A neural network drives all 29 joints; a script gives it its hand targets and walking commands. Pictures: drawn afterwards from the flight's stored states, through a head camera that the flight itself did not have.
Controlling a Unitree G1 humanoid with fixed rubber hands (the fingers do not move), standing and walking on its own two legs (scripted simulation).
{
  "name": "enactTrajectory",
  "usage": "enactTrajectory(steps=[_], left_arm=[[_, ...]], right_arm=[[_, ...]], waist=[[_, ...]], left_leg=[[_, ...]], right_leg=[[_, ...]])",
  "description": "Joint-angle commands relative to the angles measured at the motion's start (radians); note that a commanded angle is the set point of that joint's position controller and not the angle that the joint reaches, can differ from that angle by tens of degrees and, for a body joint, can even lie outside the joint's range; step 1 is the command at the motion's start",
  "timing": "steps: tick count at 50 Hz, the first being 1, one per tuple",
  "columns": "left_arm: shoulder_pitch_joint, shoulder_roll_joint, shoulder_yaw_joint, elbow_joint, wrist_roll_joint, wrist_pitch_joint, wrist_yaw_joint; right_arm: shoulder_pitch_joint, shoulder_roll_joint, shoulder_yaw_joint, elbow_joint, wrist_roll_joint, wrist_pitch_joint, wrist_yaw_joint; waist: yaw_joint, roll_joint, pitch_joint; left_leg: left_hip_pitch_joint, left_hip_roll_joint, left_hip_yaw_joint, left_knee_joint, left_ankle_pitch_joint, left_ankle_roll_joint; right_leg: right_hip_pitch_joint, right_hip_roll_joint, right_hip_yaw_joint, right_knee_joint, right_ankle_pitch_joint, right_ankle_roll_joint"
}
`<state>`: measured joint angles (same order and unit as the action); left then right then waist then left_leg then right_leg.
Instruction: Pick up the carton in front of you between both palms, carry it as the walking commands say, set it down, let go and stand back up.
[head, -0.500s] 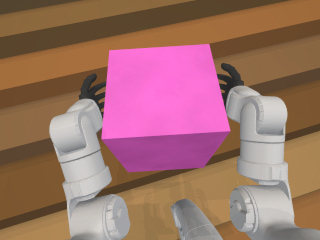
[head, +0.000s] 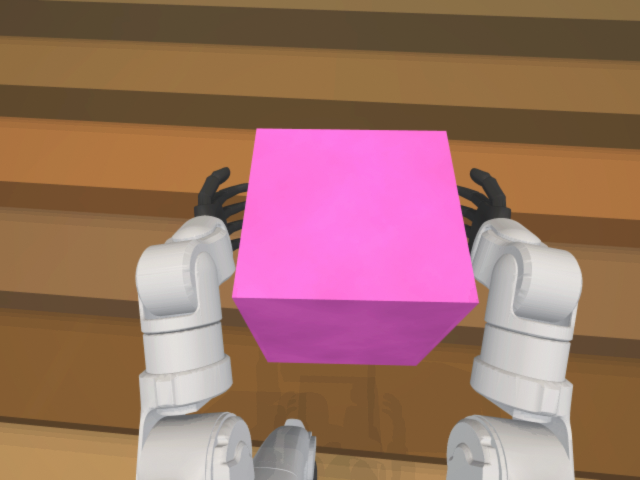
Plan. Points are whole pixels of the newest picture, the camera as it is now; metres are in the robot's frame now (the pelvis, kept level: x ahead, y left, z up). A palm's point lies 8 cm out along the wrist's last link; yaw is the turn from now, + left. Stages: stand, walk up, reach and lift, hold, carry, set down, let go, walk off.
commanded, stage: carry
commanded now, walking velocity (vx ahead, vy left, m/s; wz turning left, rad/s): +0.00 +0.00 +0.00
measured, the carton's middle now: (345, 261) +0.37 +0.04 +0.05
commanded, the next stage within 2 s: none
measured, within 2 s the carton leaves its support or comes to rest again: neither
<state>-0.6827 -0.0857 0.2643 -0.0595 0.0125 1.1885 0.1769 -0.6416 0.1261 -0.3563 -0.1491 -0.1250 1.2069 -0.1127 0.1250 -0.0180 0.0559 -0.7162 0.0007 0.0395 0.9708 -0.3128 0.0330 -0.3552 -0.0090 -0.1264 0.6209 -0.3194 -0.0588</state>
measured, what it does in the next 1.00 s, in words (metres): steps on the spot: left foot, then right foot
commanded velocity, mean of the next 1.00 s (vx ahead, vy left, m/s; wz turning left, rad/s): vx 0.00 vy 0.00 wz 0.00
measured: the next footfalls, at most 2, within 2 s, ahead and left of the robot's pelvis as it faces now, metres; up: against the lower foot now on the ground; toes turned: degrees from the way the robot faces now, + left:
left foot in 0.02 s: +0.12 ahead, +0.09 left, +0.00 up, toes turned +2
right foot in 0.28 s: +0.11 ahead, -0.10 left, +0.00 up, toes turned -5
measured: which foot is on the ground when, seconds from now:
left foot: up 0.00-0.00, down 0.02-1.00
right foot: down 0.00-0.06, up 0.08-0.26, down 0.28-1.00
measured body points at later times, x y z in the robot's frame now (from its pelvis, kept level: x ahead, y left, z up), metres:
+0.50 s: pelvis +0.08 +0.00 +0.01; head +0.06 +0.00 +0.46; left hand +0.43 +0.15 +0.13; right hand +0.42 -0.16 +0.13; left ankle +0.08 +0.09 -0.73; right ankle +0.07 -0.10 -0.73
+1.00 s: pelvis +0.06 -0.01 +0.01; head +0.04 -0.01 +0.46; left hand +0.41 +0.13 +0.13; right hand +0.40 -0.17 +0.13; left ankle +0.08 +0.09 -0.73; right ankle +0.07 -0.10 -0.73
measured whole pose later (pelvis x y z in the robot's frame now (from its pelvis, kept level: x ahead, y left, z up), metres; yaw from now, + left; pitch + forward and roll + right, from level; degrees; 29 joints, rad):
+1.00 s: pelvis +0.06 -0.01 +0.01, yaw -2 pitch +2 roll +0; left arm -0.52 -0.08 0.24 0.04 0.07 1.17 0.14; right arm -0.53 0.08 -0.24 0.05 -0.06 1.16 -0.15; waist -0.01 0.00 -0.10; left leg -0.29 0.00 0.07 0.50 -0.24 0.03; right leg -0.29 0.01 -0.07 0.51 -0.25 -0.05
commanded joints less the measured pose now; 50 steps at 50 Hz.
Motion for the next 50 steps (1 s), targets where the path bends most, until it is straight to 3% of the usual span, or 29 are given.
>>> enactTrajectory(steps=[1,2,3,4,5,6,7,8,10,11,13,14,15,16,18,22,30,50], left_arm=[[-0.616,-1.008,-0.749,-0.013,-0.351,0.014,-0.198],[-0.614,-1.0,-0.732,0.004,-0.329,0.015,-0.2],[-0.615,-0.988,-0.714,0.019,-0.306,0.015,-0.199],[-0.57,-0.949,-0.677,0.072,-0.272,0.016,-0.192],[-0.476,-0.927,-0.624,0.14,-0.218,0.018,-0.182],[-0.424,-0.903,-0.591,0.154,-0.178,0.018,-0.173],[-0.421,-0.907,-0.573,0.151,-0.162,0.014,-0.168],[-0.441,-0.916,-0.57,0.132,-0.158,0.01,-0.165],[-0.482,-0.921,-0.578,0.095,-0.158,-0.006,-0.156],[-0.495,-0.922,-0.582,0.071,-0.159,-0.013,-0.151],[-0.499,-0.903,-0.595,0.034,-0.166,-0.015,-0.141],[-0.487,-0.885,-0.597,0.03,-0.168,-0.011,-0.139],[-0.489,-0.862,-0.599,0.029,-0.168,-0.007,-0.137],[-0.491,-0.857,-0.606,0.035,-0.166,-0.008,-0.136],[-0.463,-0.851,-0.606,0.048,-0.177,-0.007,-0.141],[-0.487,-0.867,-0.632,0.026,-0.213,-0.015,-0.148],[-0.504,-0.873,-0.646,0.021,-0.244,-0.027,-0.145],[-0.47,-0.849,-0.62,0.034,-0.214,-0.032,-0.136]], right_arm=[[-0.485,0.788,0.663,0.106,0.218,-0.001,0.088],[-0.51,0.796,0.672,0.117,0.225,-0.006,0.095],[-0.518,0.806,0.677,0.136,0.235,-0.008,0.101],[-0.486,0.801,0.684,0.153,0.269,0.0,0.108],[-0.504,0.799,0.693,0.189,0.282,-0.001,0.108],[-0.501,0.813,0.708,0.201,0.306,-0.009,0.11],[-0.552,0.846,0.728,0.167,0.335,-0.02,0.115],[-0.606,0.888,0.747,0.138,0.366,-0.027,0.121],[-0.687,0.941,0.785,0.091,0.423,-0.039,0.13],[-0.71,0.952,0.797,0.071,0.443,-0.045,0.129],[-0.693,0.941,0.802,0.06,0.451,-0.05,0.117],[-0.664,0.92,0.796,0.073,0.441,-0.05,0.109],[-0.633,0.907,0.785,0.086,0.429,-0.047,0.1],[-0.615,0.892,0.775,0.086,0.414,-0.042,0.095],[-0.585,0.874,0.758,0.108,0.388,-0.037,0.089],[-0.551,0.862,0.736,0.12,0.357,-0.04,0.078],[-0.512,0.832,0.71,0.127,0.318,-0.045,0.064],[-0.529,0.841,0.731,0.123,0.345,-0.053,0.065]], waist=[[-0.145,-0.109,-0.613],[-0.165,-0.026,-0.6],[-0.171,0.089,-0.585],[-0.143,0.15,-0.501],[-0.137,0.182,-0.55],[-0.15,0.123,-0.584],[-0.143,0.103,-0.561],[-0.139,0.084,-0.552],[-0.135,0.095,-0.542],[-0.132,0.1,-0.55],[-0.122,0.103,-0.584],[-0.115,0.074,-0.592],[-0.124,0.033,-0.581],[-0.129,-0.02,-0.558],[-0.129,-0.037,-0.519],[-0.131,-0.001,-0.521],[-0.127,0.013,-0.499],[-0.124,0.009,-0.472]], left_leg=[[0.519,-0.057,0.088,-0.412,0.36,0.02],[0.607,-0.045,0.063,-0.506,0.511,0.032],[0.743,0.1,-0.088,-0.531,0.964,0.058],[0.84,0.237,-0.205,-0.493,1.486,0.059],[0.953,0.342,-0.268,-0.403,1.765,0.145],[0.921,0.338,-0.28,-0.432,1.606,0.188],[0.863,0.289,-0.244,-0.46,1.327,0.2],[0.812,0.242,-0.211,-0.481,1.134,0.169],[0.728,0.214,-0.161,-0.496,1.089,0.13],[0.688,0.202,-0.137,-0.506,1.008,0.106],[0.628,0.18,-0.124,-0.502,0.792,0.092],[0.593,0.164,-0.11,-0.481,0.617,0.09],[0.549,0.137,-0.098,-0.49,0.441,0.075],[0.541,0.121,-0.08,-0.518,0.341,0.068],[0.55,0.115,-0.069,-0.496,0.362,0.07],[0.59,0.13,-0.072,-0.475,0.447,0.076],[0.579,0.126,-0.076,-0.489,0.38,0.071],[0.528,0.125,-0.085,-0.516,0.255,0.066]], right_leg=[[0.189,-0.171,0.061,0.045,0.984,-0.097],[0.172,-0.103,0.018,0.121,0.82,-0.045],[0.071,-0.049,0.018,0.212,0.393,0.018],[-0.101,-0.013,0.043,0.301,-0.082,0.034],[-0.191,0.015,0.121,0.378,-0.239,0.049],[-0.185,-0.006,0.154,0.345,-0.221,0.052],[-0.163,-0.031,0.16,0.232,-0.207,0.049],[-0.103,-0.012,0.115,0.143,-0.16,0.053],[0.027,0.008,0.073,-0.008,-0.057,0.048],[0.11,0.01,0.063,-0.088,0.025,0.04],[0.253,-0.035,0.114,-0.148,0.132,0.01],[0.298,-0.08,0.152,-0.162,0.237,-0.005],[0.304,-0.123,0.176,-0.109,0.427,-0.027],[0.273,-0.144,0.182,-0.099,0.496,-0.039],[0.232,-0.14,0.18,-0.104,0.497,-0.038],[0.202,-0.133,0.181,-0.112,0.47,-0.046],[0.194,-0.135,0.189,-0.135,0.441,-0.046],[0.181,-0.128,0.19,-0.168,0.326,-0.053]])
